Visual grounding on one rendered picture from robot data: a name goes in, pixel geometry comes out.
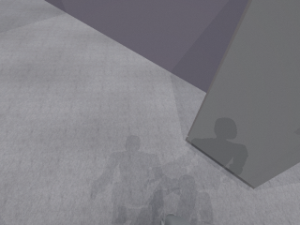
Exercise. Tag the right robot thigh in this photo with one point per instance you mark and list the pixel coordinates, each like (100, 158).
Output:
(173, 220)

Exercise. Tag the fridge door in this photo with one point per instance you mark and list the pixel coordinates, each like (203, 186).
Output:
(250, 120)

